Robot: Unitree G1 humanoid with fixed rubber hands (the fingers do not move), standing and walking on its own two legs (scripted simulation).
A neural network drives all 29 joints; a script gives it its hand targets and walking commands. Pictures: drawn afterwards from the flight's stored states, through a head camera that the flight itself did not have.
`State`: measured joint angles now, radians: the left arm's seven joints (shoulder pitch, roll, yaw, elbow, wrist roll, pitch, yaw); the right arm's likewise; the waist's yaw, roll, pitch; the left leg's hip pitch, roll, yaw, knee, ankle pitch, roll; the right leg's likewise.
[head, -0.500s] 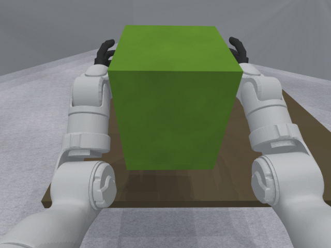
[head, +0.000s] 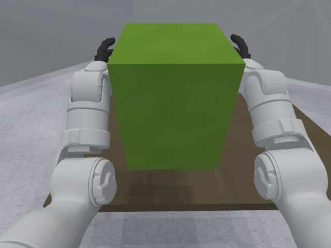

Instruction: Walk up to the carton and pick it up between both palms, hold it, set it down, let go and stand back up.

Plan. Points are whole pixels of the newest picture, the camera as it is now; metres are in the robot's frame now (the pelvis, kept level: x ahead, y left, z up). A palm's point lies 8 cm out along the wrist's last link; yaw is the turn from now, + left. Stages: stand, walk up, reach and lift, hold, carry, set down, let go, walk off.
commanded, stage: hold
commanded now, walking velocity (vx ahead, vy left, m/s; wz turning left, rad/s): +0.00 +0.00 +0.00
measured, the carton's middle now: (171, 96) +0.35 +0.00 +0.28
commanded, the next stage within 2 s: none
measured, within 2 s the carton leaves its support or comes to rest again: neither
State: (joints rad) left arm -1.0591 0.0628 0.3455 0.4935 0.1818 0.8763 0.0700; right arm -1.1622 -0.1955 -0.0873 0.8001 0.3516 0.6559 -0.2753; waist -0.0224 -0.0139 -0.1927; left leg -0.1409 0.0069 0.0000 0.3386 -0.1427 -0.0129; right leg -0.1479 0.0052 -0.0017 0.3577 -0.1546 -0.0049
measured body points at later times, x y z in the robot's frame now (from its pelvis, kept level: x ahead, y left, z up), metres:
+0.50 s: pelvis +0.00 +0.00 +0.00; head -0.10 +0.00 +0.44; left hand +0.38 +0.15 +0.33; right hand +0.39 -0.14 +0.34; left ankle +0.03 +0.13 -0.75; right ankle +0.03 -0.11 -0.75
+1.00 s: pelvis +0.00 +0.00 +0.00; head -0.10 +0.00 +0.44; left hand +0.38 +0.15 +0.33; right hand +0.39 -0.14 +0.34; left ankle +0.03 +0.13 -0.75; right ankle +0.03 -0.11 -0.75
